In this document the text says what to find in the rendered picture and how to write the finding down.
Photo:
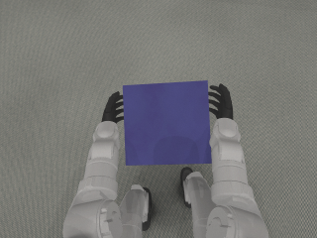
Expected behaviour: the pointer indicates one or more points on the robot left shin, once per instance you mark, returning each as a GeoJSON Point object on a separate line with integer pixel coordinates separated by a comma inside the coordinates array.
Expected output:
{"type": "Point", "coordinates": [137, 186]}

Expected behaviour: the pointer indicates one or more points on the left robot hand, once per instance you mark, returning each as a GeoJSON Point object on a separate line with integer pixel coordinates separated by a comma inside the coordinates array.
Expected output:
{"type": "Point", "coordinates": [110, 111]}

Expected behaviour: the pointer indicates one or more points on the carton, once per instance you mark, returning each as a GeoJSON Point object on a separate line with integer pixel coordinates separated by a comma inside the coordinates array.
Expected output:
{"type": "Point", "coordinates": [167, 123]}

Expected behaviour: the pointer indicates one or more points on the robot left forearm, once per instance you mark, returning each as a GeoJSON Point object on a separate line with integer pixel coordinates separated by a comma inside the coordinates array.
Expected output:
{"type": "Point", "coordinates": [101, 168]}

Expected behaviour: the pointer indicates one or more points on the robot right upper arm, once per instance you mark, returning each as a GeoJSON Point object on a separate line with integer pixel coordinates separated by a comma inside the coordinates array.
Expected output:
{"type": "Point", "coordinates": [226, 221]}

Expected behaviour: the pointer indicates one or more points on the robot right forearm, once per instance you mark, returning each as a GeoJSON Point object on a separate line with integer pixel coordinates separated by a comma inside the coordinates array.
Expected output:
{"type": "Point", "coordinates": [230, 181]}

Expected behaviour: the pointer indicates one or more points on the right robot hand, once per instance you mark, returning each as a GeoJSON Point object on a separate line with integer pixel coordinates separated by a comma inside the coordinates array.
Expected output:
{"type": "Point", "coordinates": [224, 106]}

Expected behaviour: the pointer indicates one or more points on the robot left upper arm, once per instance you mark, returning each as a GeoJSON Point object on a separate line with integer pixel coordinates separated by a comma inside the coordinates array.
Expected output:
{"type": "Point", "coordinates": [93, 219]}

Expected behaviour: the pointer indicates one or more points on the left robot foot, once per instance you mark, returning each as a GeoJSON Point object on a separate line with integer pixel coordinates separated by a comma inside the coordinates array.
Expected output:
{"type": "Point", "coordinates": [146, 224]}

